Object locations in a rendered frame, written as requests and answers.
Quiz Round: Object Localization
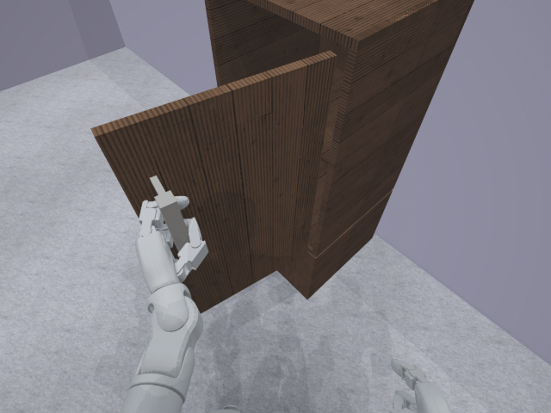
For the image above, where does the robot left hand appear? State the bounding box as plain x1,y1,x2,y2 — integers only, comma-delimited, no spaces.
135,196,208,295

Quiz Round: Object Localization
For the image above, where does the handle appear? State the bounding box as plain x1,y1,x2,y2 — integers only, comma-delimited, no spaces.
150,176,190,252

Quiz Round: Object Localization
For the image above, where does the cupboard door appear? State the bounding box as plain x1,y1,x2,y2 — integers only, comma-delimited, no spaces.
91,51,337,313

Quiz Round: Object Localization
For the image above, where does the robot left forearm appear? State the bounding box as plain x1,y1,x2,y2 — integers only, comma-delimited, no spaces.
119,283,203,413

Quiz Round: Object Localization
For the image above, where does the robot right hand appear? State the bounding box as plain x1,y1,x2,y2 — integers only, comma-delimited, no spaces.
388,359,452,413

